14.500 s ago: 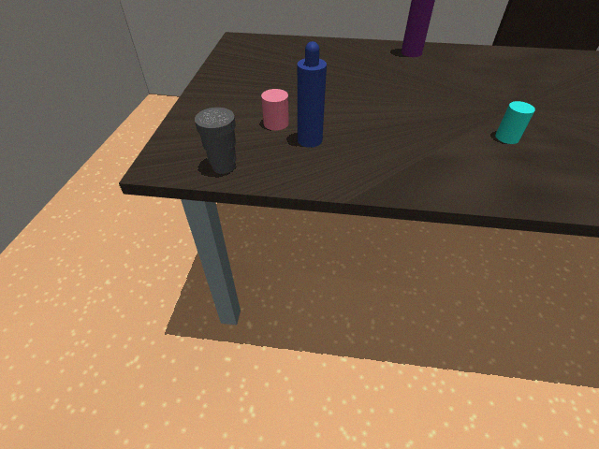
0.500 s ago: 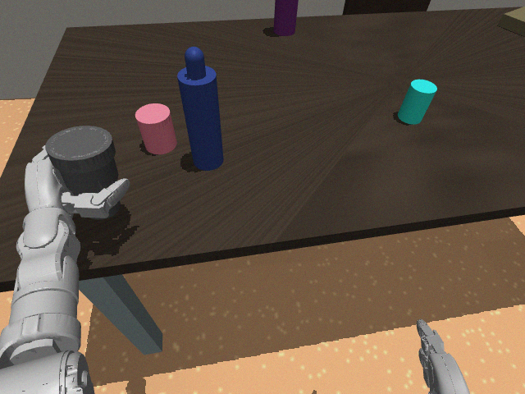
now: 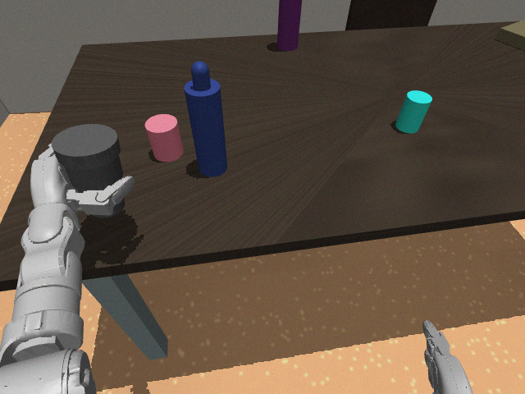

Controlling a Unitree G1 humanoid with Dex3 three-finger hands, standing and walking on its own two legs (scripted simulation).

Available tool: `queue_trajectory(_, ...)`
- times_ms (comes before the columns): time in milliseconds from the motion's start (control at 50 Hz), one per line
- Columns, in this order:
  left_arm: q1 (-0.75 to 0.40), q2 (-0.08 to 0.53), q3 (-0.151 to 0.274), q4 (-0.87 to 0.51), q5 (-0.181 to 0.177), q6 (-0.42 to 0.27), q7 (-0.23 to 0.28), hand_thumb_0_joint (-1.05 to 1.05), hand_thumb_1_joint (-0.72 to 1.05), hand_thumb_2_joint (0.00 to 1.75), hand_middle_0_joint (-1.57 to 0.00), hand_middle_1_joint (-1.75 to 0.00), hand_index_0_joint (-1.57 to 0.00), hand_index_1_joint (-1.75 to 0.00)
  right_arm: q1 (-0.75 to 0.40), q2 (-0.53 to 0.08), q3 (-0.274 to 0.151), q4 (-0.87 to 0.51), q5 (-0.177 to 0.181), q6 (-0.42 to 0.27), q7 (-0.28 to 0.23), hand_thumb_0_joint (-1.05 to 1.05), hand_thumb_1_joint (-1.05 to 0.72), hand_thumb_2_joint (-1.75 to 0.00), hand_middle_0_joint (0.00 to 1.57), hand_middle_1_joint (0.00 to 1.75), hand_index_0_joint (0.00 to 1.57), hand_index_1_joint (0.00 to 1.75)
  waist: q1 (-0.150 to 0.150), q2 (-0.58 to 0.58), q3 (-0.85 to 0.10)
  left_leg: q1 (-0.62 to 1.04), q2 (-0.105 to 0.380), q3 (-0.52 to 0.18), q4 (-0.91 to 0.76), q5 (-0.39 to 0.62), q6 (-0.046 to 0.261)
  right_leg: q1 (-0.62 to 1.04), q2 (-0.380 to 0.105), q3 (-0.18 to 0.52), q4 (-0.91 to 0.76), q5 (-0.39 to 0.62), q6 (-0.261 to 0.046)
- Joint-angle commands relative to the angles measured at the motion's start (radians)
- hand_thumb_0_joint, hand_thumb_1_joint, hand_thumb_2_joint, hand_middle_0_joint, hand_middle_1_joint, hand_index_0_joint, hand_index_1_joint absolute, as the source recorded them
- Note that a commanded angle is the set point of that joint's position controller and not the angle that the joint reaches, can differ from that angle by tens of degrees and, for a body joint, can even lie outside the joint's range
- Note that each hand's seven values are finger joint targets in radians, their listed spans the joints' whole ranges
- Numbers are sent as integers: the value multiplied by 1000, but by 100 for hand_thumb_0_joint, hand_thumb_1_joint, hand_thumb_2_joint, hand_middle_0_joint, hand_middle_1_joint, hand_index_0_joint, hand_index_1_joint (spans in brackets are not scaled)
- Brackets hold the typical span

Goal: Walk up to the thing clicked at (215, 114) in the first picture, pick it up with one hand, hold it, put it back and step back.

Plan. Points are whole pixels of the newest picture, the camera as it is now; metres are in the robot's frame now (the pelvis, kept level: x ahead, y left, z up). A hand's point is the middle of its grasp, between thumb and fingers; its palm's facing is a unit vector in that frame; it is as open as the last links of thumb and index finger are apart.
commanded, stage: lift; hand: left
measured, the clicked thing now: (97, 175) +0.43 +0.23 +0.14
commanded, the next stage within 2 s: hold in 1.10 s
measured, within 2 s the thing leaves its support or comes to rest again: neither
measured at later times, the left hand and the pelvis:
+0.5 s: hand (82, 156) +0.38 +0.21 +0.22, palm faces +0.23 -0.97 +0.00, open 9.9 cm; pelvis +0.00 +0.00 +0.01, yaw +1 degrees
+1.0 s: hand (68, 146) +0.34 +0.19 +0.26, palm faces +0.22 -0.98 +0.02, open 9.9 cm; pelvis -0.01 +0.00 +0.02, yaw +1 degrees
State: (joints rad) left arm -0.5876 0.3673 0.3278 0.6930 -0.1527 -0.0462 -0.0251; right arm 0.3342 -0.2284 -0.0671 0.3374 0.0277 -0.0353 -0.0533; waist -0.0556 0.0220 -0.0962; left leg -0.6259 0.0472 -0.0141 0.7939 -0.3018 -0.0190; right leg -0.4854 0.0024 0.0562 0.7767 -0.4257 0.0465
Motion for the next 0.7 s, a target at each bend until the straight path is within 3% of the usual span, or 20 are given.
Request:
queue_trajectory(0, -497, 246, 38, -360, -26, -80, 5, 0, 19, 137, -132, -149, -135, -149, -72, -142, -65, -197, 9, -69, -12, 0, 55, -5, 5, 5, 5, 5, 11, 42, -364, 353, -16, 34, -102, 146, 22, -3, 20, -69, -131, 233, -34)
queue_trajectory(20, -491, 241, 34, -365, -25, -75, 8, 0, 19, 136, -133, -149, -135, -149, -61, -145, -73, -193, 9, -75, -15, 0, 55, -5, 5, 5, 5, 5, 6, 39, -348, 359, -15, 33, -107, 141, 21, -9, 21, -72, -130, 226, -35)
queue_trajectory(40, -504, 224, 16, -414, -24, -71, 9, 0, 21, 137, -132, -149, -134, -149, -30, -106, -34, -188, 10, -77, -13, 0, 55, -5, 5, 5, 5, 5, 12, 70, -378, 390, -14, 34, -103, 184, 21, -3, 22, -72, -128, 259, -35)
queue_trajectory(100, -465, 238, 37, -470, -24, -41, 23, 0, 16, 138, -131, -149, -133, -149, -22, -143, -74, -200, 11, -81, -20, 0, 55, -5, 5, 5, 5, 5, 12, 74, -392, 427, -9, 30, -100, 262, 21, 26, 27, -79, -120, 321, -33)
queue_trajectory(120, -482, 246, 36, -507, -20, -28, 28, 0, 19, 137, -130, -148, -133, -148, -22, -128, -53, -188, 10, -82, -17, 0, 55, -5, 5, 5, 5, 5, 20, 95, -387, 422, -11, 32, -100, 276, 21, 35, 24, -78, -125, 333, -34)
queue_trajectory(200, -449, 232, 37, -585, -18, 33, 40, 0, 17, 137, -130, -148, -133, -148, -35, -133, -71, -183, 12, -91, -21, 0, 54, -5, 5, 5, 5, 5, 25, 88, -363, 428, -14, 38, -113, 292, 22, 75, 21, -78, -144, 358, -30)
queue_trajectory(240, -442, 190, 16, -631, -21, 67, 42, 0, 17, 136, -129, -147, -132, -147, -31, -97, -46, -148, 15, -97, -18, 0, 55, -5, 5, 5, 5, 5, 34, 96, -318, 418, -16, 40, -130, 262, 19, 72, 21, -81, -155, 330, -32)
queue_trajectory(260, -423, 207, 34, -633, -24, 88, 44, 0, 18, 135, -129, -147, -132, -147, -42, -129, -71, -164, 15, -104, -23, 0, 55, -5, 5, 5, 5, 5, 24, 78, -304, 433, -12, 36, -144, 244, 18, 72, 23, -86, -164, 308, -32)
queue_trajectory(280, -424, 158, 0, -650, -26, 106, 42, 0, 17, 135, -128, -146, -131, -146, -51, -92, -37, -154, 16, -109, -17, 0, 55, -5, 5, 5, 5, 5, 38, 82, -290, 429, -11, 32, -156, 226, 15, 75, 24, -92, -169, 285, -37)
queue_trajectory(340, -402, 169, 21, -663, -33, 178, 44, 0, 17, 135, -128, -147, -131, -146, -80, -145, -78, -189, 17, -123, -22, 0, 55, -5, 5, 5, 5, 5, 29, 26, -258, 428, -12, 34, -178, 199, 16, 97, 25, -93, -197, 267, -34)
queue_trajectory(360, -374, 189, 40, -657, -31, 204, 46, 0, 15, 134, -128, -147, -131, -146, -58, -135, -71, -140, 19, -119, -20, 0, 55, -5, 5, 5, 5, 5, 42, 31, -223, 403, -20, 41, -183, 179, 18, 95, 21, -90, -207, 253, -34)
queue_trajectory(380, -360, 157, 18, -664, -30, 228, 41, 0, 17, 134, -128, -146, -131, -146, -69, -123, -55, -174, 19, -125, -17, 0, 55, -5, 5, 5, 5, 5, 35, 11, -228, 416, -22, 45, -187, 170, 21, 100, 18, -87, -214, 246, -32)
queue_trajectory(400, -361, 150, 23, -696, -39, 245, 39, 0, 16, 134, -128, -147, -131, -146, -65, -109, -55, -137, 22, -124, -16, 0, 55, -5, 5, 5, 5, 5, 47, 21, -218, 411, -27, 47, -189, 169, 20, 102, 16, -87, -221, 242, -33)
queue_trajectory(420, -355, 150, 30, -703, -42, 264, 37, 0, 17, 134, -129, -147, -132, -147, -65, -135, -73, -168, 20, -129, -19, 0, 55, -5, 5, 5, 5, 5, 34, -12, -243, 433, -24, 44, -191, 177, 23, 113, 17, -88, -224, 251, -30)
queue_trajectory(440, -348, 143, 29, -723, -46, 286, 37, 0, 17, 134, -129, -147, -132, -147, -52, -118, -59, -142, 21, -129, -16, 0, 55, -5, 5, 5, 5, 5, 48, -8, -234, 431, -25, 43, -197, 188, 23, 120, 18, -92, -225, 257, -32)
queue_trajectory(500, -356, 137, 30, -772, -52, 337, 37, 0, 18, 135, -130, -148, -133, -147, -58, -130, -68, -141, 22, -137, -16, 0, 55, -5, 5, 5, 5, 5, 39, -16, -226, 462, -24, 39, -211, 187, 23, 114, 17, -94, -237, 253, -30)
queue_trajectory(600, -408, 129, 8, -886, -48, 381, 58, 0, 19, 134, -128, -146, -131, -146, -98, -109, -53, -105, 22, -160, -16, 0, 54, -5, 5, 5, 5, 5, 54, 40, -185, 463, -27, 34, -250, 89, 14, 102, 15, -96, -268, 154, -41)
queue_trajectory(660, -415, 149, 28, -928, -51, 410, 66, 0, 21, 134, -127, -145, -130, -145, -105, -138, -83, -94, 21, -175, -26, 0, 54, -5, 5, 5, 5, 5, 40, 49, -222, 497, -34, 42, -240, 121, 19, 118, 7, -85, -280, 195, -34)
queue_trajectory(680, -396, 130, 16, -919, -51, 425, 65, 0, 21, 133, -126, -144, -129, -144, -110, -118, -68, -52, 21, -177, -26, 0, 54, -5, 5, 5, 5, 5, 44, 46, -200, 490, -37, 42, -240, 124, 19, 115, 7, -87, -280, 198, -34)
